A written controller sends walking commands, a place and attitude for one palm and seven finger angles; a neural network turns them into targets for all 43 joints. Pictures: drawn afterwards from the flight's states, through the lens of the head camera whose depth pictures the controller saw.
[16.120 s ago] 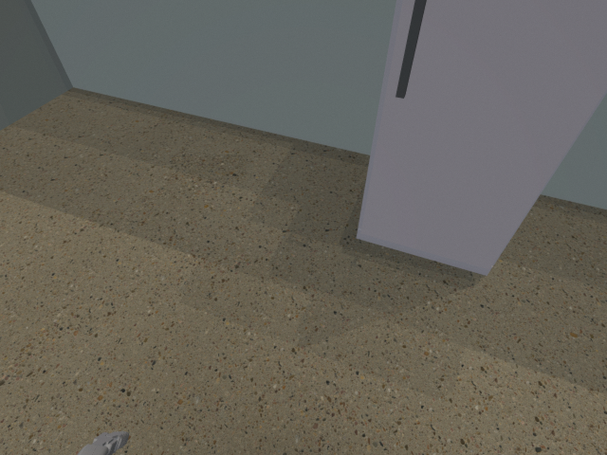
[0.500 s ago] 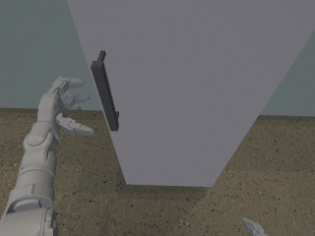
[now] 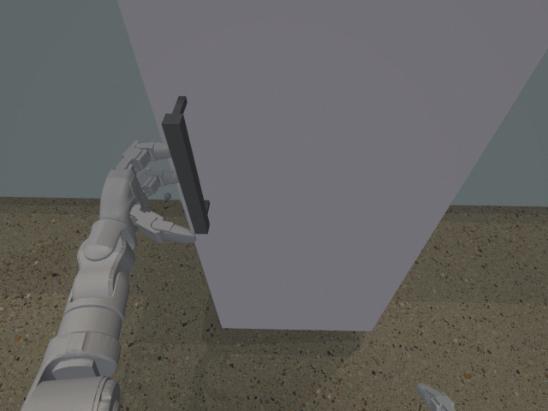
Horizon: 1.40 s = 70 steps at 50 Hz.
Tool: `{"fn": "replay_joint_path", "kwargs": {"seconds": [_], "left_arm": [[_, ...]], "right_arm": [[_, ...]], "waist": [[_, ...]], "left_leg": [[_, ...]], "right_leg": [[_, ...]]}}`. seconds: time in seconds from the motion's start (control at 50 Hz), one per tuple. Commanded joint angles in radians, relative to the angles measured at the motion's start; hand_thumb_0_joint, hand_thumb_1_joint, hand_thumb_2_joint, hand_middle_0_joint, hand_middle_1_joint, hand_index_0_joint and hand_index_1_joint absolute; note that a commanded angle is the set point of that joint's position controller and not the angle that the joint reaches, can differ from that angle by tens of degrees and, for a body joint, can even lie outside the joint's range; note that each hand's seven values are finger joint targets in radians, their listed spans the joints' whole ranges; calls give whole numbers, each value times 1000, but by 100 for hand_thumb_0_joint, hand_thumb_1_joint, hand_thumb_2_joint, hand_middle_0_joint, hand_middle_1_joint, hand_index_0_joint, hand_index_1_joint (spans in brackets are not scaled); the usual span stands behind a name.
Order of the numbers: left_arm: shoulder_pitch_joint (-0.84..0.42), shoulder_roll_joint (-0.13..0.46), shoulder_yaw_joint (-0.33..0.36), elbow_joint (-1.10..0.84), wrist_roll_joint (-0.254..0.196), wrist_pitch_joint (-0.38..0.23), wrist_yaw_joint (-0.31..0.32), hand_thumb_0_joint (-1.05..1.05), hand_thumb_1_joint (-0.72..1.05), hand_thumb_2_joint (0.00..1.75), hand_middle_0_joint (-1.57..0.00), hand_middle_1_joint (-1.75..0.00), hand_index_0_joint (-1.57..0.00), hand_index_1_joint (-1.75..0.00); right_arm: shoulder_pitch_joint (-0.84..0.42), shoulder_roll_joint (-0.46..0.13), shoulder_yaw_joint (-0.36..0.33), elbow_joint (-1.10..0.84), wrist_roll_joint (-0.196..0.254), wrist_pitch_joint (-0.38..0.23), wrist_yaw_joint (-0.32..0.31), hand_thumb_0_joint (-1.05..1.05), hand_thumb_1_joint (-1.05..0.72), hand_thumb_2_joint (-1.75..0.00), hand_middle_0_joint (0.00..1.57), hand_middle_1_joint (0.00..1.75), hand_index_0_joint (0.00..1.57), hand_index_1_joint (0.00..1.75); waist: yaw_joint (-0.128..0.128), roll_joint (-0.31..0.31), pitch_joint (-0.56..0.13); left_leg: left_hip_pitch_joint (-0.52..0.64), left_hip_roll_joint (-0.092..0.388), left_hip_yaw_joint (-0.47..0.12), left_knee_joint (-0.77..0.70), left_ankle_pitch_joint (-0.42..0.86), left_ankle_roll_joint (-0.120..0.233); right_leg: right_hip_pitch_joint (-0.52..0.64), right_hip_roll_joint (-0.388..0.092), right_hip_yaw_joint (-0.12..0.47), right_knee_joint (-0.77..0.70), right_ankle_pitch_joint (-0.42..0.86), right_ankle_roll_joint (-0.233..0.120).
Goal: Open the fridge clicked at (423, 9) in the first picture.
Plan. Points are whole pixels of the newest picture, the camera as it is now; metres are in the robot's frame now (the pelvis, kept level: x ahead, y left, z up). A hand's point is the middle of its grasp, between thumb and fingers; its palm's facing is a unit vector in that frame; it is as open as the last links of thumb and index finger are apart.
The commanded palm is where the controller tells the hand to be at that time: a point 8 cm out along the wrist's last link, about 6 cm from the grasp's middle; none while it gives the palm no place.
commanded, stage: feel for the door with the fingertips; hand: left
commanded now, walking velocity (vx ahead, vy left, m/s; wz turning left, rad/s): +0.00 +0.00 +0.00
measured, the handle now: (192, 173) +0.45 +0.14 +0.11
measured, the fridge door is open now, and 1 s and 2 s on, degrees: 0 0 0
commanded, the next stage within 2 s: slide the fingers in behind the handle in 0.42 s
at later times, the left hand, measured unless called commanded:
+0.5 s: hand (170, 187) +0.41 +0.17 +0.11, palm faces +0.00 -1.00 -0.02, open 13.8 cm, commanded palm +0.39 +0.22 +0.12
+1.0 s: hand (169, 200) +0.39 +0.17 +0.11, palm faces +0.00 -1.00 +0.00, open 14.0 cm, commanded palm +0.37 +0.22 +0.12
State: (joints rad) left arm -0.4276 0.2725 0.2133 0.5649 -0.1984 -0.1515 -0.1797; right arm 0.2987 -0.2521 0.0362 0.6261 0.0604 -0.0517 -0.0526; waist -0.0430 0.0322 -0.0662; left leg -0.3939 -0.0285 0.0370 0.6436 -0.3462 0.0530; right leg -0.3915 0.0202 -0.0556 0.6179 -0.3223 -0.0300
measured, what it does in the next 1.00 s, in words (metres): stands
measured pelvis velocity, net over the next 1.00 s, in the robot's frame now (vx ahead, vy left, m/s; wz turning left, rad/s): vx -0.01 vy -0.01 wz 0.00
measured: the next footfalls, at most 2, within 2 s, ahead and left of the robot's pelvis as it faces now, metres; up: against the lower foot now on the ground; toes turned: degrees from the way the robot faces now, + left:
none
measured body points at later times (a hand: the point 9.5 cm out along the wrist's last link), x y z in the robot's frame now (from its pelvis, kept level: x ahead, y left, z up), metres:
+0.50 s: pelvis -0.01 -0.01 +0.00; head +0.03 -0.01 +0.45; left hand +0.40 +0.22 +0.12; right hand +0.08 -0.27 -0.11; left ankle -0.01 +0.08 -0.72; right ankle -0.01 -0.10 -0.72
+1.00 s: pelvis -0.01 -0.01 +0.00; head +0.02 -0.01 +0.45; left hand +0.38 +0.22 +0.11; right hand +0.10 -0.26 -0.11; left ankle -0.01 +0.08 -0.72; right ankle -0.01 -0.10 -0.72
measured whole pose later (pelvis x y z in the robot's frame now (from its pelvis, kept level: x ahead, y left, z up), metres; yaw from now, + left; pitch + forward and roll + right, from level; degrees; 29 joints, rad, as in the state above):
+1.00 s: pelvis -0.01 -0.01 +0.00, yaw +0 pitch +5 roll -1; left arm -0.47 0.29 0.22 0.68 -0.20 -0.17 -0.19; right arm 0.30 -0.26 0.03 0.62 0.07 -0.04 -0.06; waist -0.05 0.03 -0.06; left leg -0.40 -0.02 0.03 0.64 -0.33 0.05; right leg -0.40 0.03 -0.06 0.61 -0.31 -0.04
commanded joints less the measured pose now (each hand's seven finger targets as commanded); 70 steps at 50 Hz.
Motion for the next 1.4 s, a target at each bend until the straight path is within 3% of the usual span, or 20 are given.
{"fn": "replay_joint_path", "kwargs": {"seconds": [0.0,0.04,0.12,0.16,0.3,0.36,0.42,0.5,0.62,0.66,0.76,0.84,0.88,0.98,1.02,1.06,1.08,1.16,1.26,1.38], "left_arm": [[-438,212,54,-171,-9,-42,17,0,-50,30,-30,-120,-30,-120],[-446,193,39,-197,-11,-48,14,0,-50,30,-30,-120,-30,-120],[-467,162,10,-190,-23,-71,5,0,-50,30,-30,-120,-30,-120],[-501,195,32,-117,-25,-72,5,0,-50,30,-30,-120,-30,-120],[-582,239,52,-43,4,-87,9,0,-50,30,-30,-120,-30,-120],[-627,282,78,-14,1,-114,9,0,-50,30,-30,-120,-30,-120],[-640,277,87,-1,-6,-135,0,0,-50,30,-30,-120,-30,-120],[-692,280,81,38,-13,-141,-11,0,-50,30,-30,-120,-30,-120],[-609,265,82,23,-23,-152,-28,0,-50,30,-30,-120,-30,-120],[-572,303,114,26,-26,-153,-30,0,-50,30,-30,-120,-30,-120],[-468,238,64,-71,-21,-148,-34,0,-50,30,-30,-120,-30,-120],[-409,228,79,-63,-36,-102,-21,0,-50,30,-30,-120,-30,-120],[-414,246,92,-84,-35,-87,-14,0,-50,30,-30,-120,-30,-120],[-572,172,-4,-183,-9,-109,15,0,-50,30,-30,-120,-30,-120],[-597,172,-4,-180,-7,-123,24,0,-50,30,-30,-120,-30,-120],[-549,199,26,-152,-6,-125,31,0,-50,30,-30,-120,-30,-120],[-535,154,-2,-128,-10,-118,28,0,-50,30,-30,-120,-30,-120],[-499,166,17,-29,-6,-77,28,0,-50,30,-30,-120,-30,-120],[-436,170,35,-129,-3,-80,45,0,-50,30,-30,-120,-30,-120],[-428,116,-13,-190,-1,-81,53,0,-50,30,-30,-120,-30,-120]], "right_arm": [[-32,-138,-49,-125,8,-31,-18,0,-90,-90,20,30,20,30],[-33,-134,-50,-127,6,-35,-18,0,-90,-90,20,30,20,30],[-24,-136,-52,-118,5,-38,-17,0,-90,-90,20,30,20,30],[-13,-146,-52,-101,6,-33,-21,0,-90,-90,20,30,20,30],[-12,-142,-44,-100,6,-23,-21,0,-90,-90,20,30,20,30],[2,-150,-46,-94,3,-22,-24,0,-90,-90,20,30,20,30],[11,-148,-49,-93,3,-28,-23,0,-90,-90,20,30,20,30],[29,-153,-50,-78,4,-26,-23,0,-90,-90,20,30,20,30],[28,-151,-52,-88,5,-29,-18,0,-90,-90,20,30,20,30],[32,-157,-54,-90,5,-25,-19,0,-90,-90,20,30,20,30],[11,-145,-56,-121,9,-27,-10,0,-90,-90,20,30,20,30],[-2,-148,-57,-125,12,-24,-8,0,-90,-90,20,30,20,30],[-13,-149,-56,-132,13,-21,-12,0,-90,-90,20,30,20,30],[-30,-132,-49,-127,11,-31,-18,0,-90,-90,20,30,20,30],[-24,-134,-49,-114,7,-38,-18,0,-90,-90,20,30,20,30],[-18,-142,-53,-108,4,-39,-18,0,-90,-90,20,30,20,30],[-22,-135,-49,-107,5,-40,-16,0,-90,-90,20,30,20,30],[-13,-143,-51,-103,6,-29,-11,0,-90,-90,20,30,20,30],[-20,-135,-54,-135,0,-24,0,0,-90,-90,20,30,20,30],[-23,-130,-59,-133,5,-20,6,0,-90,-90,20,30,20,30]], "waist": [[-4,-9,-227],[-1,28,-266],[-11,3,-299],[-22,-78,-247],[-17,17,-247],[-23,-32,-272],[-16,-7,-319],[-41,-28,-307],[-18,5,-330],[-8,-50,-313],[5,18,-306],[3,-54,-239],[5,-72,-235],[-29,30,-256],[-28,43,-280],[-17,13,-314],[-22,7,-306],[-14,-65,-261],[22,-3,-332],[-2,-31,-269]], "left_leg": [[128,28,-76,-80,294,-24],[165,28,-80,-74,326,-28],[202,34,-87,-63,355,-31],[143,31,-86,-68,291,-22],[116,19,-75,-70,241,-20],[97,22,-78,-64,218,-15],[113,18,-73,-61,250,-16],[101,18,-72,-53,242,-11],[115,16,-67,-56,262,-13],[84,19,-67,-58,264,-9],[124,21,-61,-61,320,-12],[83,21,-57,-79,246,-10],[73,18,-54,-84,221,-6],[152,21,-69,-75,225,-10],[181,24,-84,-70,235,-19],[189,26,-88,-64,263,-21],[186,24,-83,-65,281,-21],[116,20,-76,-65,266,-18],[151,21,-68,-56,387,-25],[154,30,-69,-58,372,-24]], "right_leg": [[71,-8,26,-64,295,-1],[71,-9,26,-60,306,-5],[58,-4,24,-58,316,-3],[60,-4,24,-68,285,0],[52,-12,40,-66,255,-3],[70,-11,45,-64,238,0],[89,-9,48,-54,279,-1],[74,-6,51,-60,283,6],[90,-4,48,-57,301,1],[119,-5,48,-58,311,2],[111,-3,41,-53,348,-3],[95,-1,39,-77,300,5],[109,-5,46,-83,283,8],[47,-3,43,-79,244,3],[26,0,36,-69,231,-2],[49,1,35,-62,248,-3],[53,-1,33,-62,275,-2],[70,-5,27,-61,289,1],[120,-7,29,-39,384,-4],[82,2,25,-51,363,1]]}}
